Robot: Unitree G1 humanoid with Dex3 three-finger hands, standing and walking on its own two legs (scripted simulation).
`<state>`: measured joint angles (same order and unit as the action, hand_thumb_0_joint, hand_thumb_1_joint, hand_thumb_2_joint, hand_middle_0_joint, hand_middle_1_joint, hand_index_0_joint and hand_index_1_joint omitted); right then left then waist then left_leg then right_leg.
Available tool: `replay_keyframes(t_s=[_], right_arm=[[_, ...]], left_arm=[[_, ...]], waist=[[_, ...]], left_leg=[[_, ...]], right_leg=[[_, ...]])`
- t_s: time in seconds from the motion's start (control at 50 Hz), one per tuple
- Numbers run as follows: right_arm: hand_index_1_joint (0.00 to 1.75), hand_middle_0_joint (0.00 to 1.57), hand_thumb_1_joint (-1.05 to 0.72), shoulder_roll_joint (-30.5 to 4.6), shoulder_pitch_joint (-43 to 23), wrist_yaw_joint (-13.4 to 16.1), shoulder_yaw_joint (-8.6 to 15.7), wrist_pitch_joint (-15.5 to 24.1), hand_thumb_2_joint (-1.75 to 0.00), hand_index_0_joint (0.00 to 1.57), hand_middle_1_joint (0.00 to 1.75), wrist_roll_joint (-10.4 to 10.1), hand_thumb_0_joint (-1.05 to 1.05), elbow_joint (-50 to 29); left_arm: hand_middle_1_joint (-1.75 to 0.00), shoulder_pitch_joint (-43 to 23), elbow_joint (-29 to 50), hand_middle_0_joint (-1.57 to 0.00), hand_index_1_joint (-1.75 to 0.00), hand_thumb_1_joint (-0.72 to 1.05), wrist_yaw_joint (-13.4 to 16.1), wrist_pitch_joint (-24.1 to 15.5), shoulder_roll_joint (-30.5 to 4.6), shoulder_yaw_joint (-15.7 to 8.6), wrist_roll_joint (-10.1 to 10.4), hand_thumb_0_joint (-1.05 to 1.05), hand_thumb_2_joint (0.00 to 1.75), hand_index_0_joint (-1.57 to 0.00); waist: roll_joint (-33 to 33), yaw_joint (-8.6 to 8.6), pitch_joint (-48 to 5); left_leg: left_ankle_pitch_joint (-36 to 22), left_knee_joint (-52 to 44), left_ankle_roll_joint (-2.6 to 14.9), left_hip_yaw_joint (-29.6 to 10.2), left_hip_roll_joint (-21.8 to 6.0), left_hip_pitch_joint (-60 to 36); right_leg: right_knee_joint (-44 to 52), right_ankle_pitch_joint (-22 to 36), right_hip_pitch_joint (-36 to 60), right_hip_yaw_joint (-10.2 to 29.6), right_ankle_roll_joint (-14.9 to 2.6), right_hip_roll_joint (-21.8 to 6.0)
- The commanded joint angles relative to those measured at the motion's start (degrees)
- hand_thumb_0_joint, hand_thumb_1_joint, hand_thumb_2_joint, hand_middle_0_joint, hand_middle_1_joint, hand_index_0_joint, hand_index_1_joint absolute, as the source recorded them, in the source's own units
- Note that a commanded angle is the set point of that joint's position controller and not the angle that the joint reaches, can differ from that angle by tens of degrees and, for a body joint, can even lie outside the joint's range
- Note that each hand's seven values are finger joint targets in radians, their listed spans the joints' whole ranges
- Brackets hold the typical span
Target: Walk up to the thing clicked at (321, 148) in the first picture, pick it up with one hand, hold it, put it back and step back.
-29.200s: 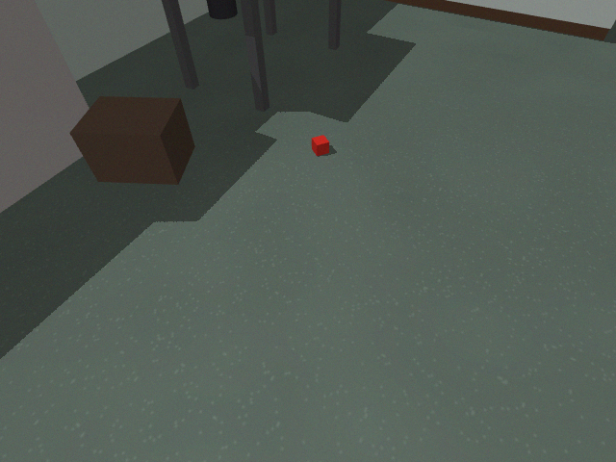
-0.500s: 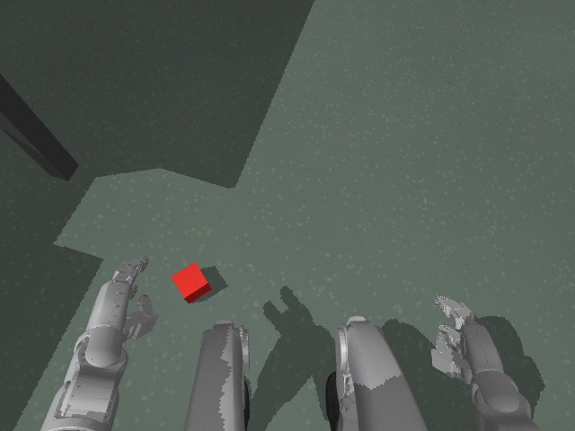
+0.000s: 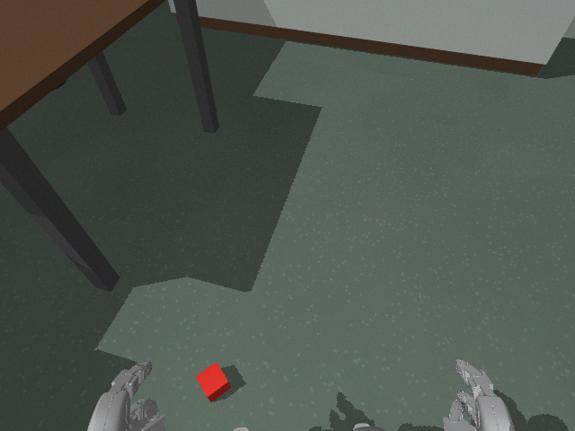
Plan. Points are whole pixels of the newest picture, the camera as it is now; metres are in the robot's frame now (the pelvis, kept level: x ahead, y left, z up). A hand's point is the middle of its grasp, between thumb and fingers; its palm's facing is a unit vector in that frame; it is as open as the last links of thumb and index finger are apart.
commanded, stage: home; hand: left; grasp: from above
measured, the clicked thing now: (213, 382) +0.38 +0.23 -0.67
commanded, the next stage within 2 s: none
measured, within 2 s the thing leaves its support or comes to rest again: neither
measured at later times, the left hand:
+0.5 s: hand out of the picture +0.16 +0.17 -0.04, palm faces +0.07 -0.98 -0.19, open 7.5 cm
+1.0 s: hand out of the picture +0.16 +0.18 -0.04, palm faces +0.06 -0.98 -0.19, open 8.1 cm
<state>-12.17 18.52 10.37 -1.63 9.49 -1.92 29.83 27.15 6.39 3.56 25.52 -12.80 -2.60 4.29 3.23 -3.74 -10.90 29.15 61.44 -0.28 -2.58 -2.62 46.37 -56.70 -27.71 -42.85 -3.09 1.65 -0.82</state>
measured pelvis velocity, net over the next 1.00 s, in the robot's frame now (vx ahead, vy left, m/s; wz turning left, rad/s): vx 0.00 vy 0.00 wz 0.01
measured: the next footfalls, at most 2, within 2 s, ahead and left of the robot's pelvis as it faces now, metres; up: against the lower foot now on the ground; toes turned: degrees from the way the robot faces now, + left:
none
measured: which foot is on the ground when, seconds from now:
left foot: down 0.00-1.00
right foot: down 0.00-1.00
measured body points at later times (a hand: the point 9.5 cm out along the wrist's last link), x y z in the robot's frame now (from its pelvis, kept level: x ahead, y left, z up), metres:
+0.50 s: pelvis +0.00 -0.01 +0.01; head +0.03 +0.00 +0.46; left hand +0.15 +0.23 -0.02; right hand +0.18 -0.25 -0.05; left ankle +0.01 +0.12 -0.67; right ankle +0.00 -0.14 -0.67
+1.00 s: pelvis +0.00 +0.00 +0.01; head +0.03 +0.00 +0.46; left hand +0.16 +0.23 -0.02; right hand +0.17 -0.25 -0.05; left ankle +0.01 +0.12 -0.67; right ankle +0.00 -0.14 -0.67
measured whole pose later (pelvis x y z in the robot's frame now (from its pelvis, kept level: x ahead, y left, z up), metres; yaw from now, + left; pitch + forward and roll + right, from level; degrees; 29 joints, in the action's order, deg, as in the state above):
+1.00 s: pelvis +0.00 +0.00 +0.01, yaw +1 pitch +10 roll -3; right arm -12.6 16.3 10.3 -1.3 13.1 -0.5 30.7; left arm 28.2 7.2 0.9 25.8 -12.8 -1.8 3.2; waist 2.4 -1.9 -8.7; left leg 28.3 57.9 -0.6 -2.7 -2.2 40.2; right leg -53.9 -27.4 -36.8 -3.2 1.5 -1.1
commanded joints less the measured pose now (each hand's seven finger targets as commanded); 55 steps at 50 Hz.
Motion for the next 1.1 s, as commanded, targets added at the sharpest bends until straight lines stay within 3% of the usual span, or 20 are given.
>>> replay_keyframes(t_s=[0.0, 0.14, 0.16, 0.24, 0.44, 0.56, 0.68, 0.76, 0.9, 1.02, 1.06, 1.08], right_arm=[[0.30, 0.20, -0.90, -6.63, -4.21, 0.95, 2.49, 4.36, -0.90, 0.20, 0.30, 0.72, 0.00, -9.08], [0.30, 0.20, -0.90, -7.59, -5.08, 0.88, 2.90, 6.01, -0.90, 0.20, 0.30, 1.31, 0.00, -9.01], [0.30, 0.20, -0.90, -7.61, -4.77, 0.77, 2.97, 6.28, -0.90, 0.20, 0.30, 1.41, 0.00, -8.83], [0.30, 0.20, -0.90, -7.65, -5.20, 0.62, 3.16, 6.69, -0.90, 0.20, 0.30, 1.49, 0.00, -9.03], [0.30, 0.20, -0.90, -7.38, -6.23, 0.54, 2.70, 6.87, -0.90, 0.20, 0.30, 1.57, 0.00, -8.47], [0.30, 0.20, -0.90, -7.43, -5.78, 0.78, 2.90, 6.93, -0.90, 0.20, 0.30, 1.57, 0.00, -8.10], [0.30, 0.20, -0.90, -7.53, -5.85, 0.80, 2.97, 6.90, -0.90, 0.20, 0.30, 1.65, 0.00, -7.75], [0.30, 0.20, -0.90, -7.57, -5.65, 0.73, 3.02, 6.90, -0.90, 0.20, 0.30, 1.55, 0.00, -7.97], [0.30, 0.20, -0.90, -7.57, -6.41, 0.63, 2.94, 6.85, -0.90, 0.20, 0.30, 1.56, 0.00, -8.14], [0.30, 0.20, -0.90, -7.67, -5.83, 0.72, 3.21, 6.79, -0.90, 0.20, 0.30, 1.50, 0.00, -8.07], [0.30, 0.20, -0.90, -7.93, -5.27, 0.59, 3.38, 6.64, -0.90, 0.20, 0.30, 1.60, 0.00, -7.30], [0.30, 0.20, -0.90, -7.78, -6.05, 0.52, 3.08, 6.70, -0.90, 0.20, 0.30, 1.54, 0.00, -8.03]], left_arm=[[-0.30, 1.93, 11.75, -0.20, -0.30, 0.90, -0.43, -1.77, -4.89, -2.60, -0.58, 0.00, 0.90, -0.20], [-0.30, -0.01, 10.96, -0.20, -0.30, 0.90, -2.08, -1.77, -5.20, -2.27, -1.12, 0.00, 0.90, -0.20], [-0.30, -0.47, 11.07, -0.20, -0.30, 0.90, -2.29, -1.90, -5.16, -2.33, -1.05, 0.00, 0.90, -0.20], [-0.30, 0.37, 12.05, -0.20, -0.30, 0.90, -2.38, -2.20, -5.70, -2.94, -1.42, 0.00, 0.90, -0.20], [-0.29, -0.19, 12.35, -0.19, -0.29, 0.83, -1.98, -2.80, -5.80, -2.76, -1.66, 0.00, 0.86, -0.19], [-0.28, 0.94, 12.28, -0.19, -0.28, 0.80, -1.91, -2.76, -5.63, -2.75, -1.51, 0.00, 0.84, -0.19], [-0.28, 0.77, 10.67, -0.19, -0.28, 0.81, -1.97, -2.54, -5.43, -2.63, -1.49, 0.00, 0.85, -0.19], [-0.28, 0.55, 11.71, -0.19, -0.28, 0.79, -2.09, -2.40, -5.88, -2.65, -1.42, 0.00, 0.84, -0.19], [-0.28, 0.29, 11.31, -0.19, -0.28, 0.79, -2.12, -2.31, -5.79, -2.77, -1.52, 0.00, 0.84, -0.19], [-0.27, 0.36, 12.57, -0.18, -0.27, 0.73, -2.07, -2.36, -5.94, -2.58, -1.51, 0.00, 0.80, -0.18], [-0.28, 1.69, 11.50, -0.19, -0.28, 0.78, -2.09, -2.30, -6.09, -2.63, -1.59, 0.00, 0.83, -0.19], [-0.28, -1.23, 13.99, -0.19, -0.28, 0.77, -2.05, -2.66, -5.99, -1.70, -1.58, 0.00, 0.82, -0.19]], waist=[[-0.37, 0.78, -4.33], [-1.71, 0.39, -0.29], [-1.10, 0.01, -1.30], [-0.44, 1.11, -3.13], [-0.33, 1.70, -3.19], [-1.08, 1.45, -5.33], [-1.02, 1.58, -3.57], [-0.56, 1.77, -4.34], [-0.97, 1.77, -1.85], [-0.90, 1.44, -3.97], [0.61, 1.51, -5.03], [1.29, 1.55, -4.52]], left_leg=[[-15.18, -12.03, 0.88, -0.45, 2.03, -10.85], [-12.41, -13.46, 1.06, 0.42, 2.28, -11.37], [-13.10, -13.30, 1.01, 0.36, 2.33, -12.15], [-15.49, -12.89, 0.81, 0.53, 2.50, -13.01], [-13.10, -13.04, 0.97, 0.80, 2.71, -12.47], [-16.90, -11.85, 0.98, 0.89, 2.67, -13.56], [-15.24, -12.72, 0.77, 0.62, 2.32, -13.15], [-17.06, -12.46, 0.71, 0.46, 2.31, -13.32], [-11.93, -13.23, 0.85, 0.76, 2.35, -11.95], [-16.26, -12.01, 0.84, 0.85, 2.32, -13.34], [-17.94, -12.52, 0.43, 0.32, 2.05, -14.28], [-17.24, -12.92, 0.38, 0.05, 1.88, -14.18]], right_leg=[[9.91, 12.89, 6.86, -1.90, -1.94, 2.60], [11.63, 10.28, 6.60, -1.82, -1.58, 2.22], [11.35, 10.89, 6.91, -1.69, -1.68, 2.17], [10.87, 12.85, 8.02, -1.56, -1.64, 2.01], [11.34, 11.35, 8.95, -1.07, -1.51, 1.74], [10.90, 15.03, 9.91, -0.83, -1.43, 1.63], [10.79, 12.86, 8.87, -1.29, -1.55, 1.92], [10.46, 14.35, 9.48, -1.26, -1.60, 1.89], [11.57, 10.02, 8.18, -1.15, -1.40, 1.90], [10.64, 14.01, 9.33, -0.92, -1.39, 1.79], [9.75, 14.63, 9.54, -1.15, -1.82, 1.97], [9.84, 14.00, 8.69, -1.39, -1.76, 2.11]])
